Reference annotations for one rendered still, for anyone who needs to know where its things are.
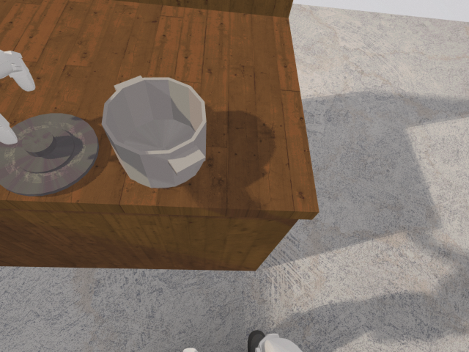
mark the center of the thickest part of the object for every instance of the lid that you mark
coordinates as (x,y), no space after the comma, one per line
(75,154)

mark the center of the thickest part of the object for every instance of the pot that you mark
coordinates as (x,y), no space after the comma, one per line
(157,128)

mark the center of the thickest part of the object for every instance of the robot right foot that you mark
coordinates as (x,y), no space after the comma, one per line
(253,340)

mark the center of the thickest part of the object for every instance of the table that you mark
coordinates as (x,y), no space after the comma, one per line
(256,180)

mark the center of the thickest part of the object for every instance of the knob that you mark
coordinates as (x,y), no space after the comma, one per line
(39,143)

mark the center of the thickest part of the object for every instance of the right robot shin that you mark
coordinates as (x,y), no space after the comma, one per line
(269,336)

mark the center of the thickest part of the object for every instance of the left robot hand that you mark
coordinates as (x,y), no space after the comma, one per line
(13,66)

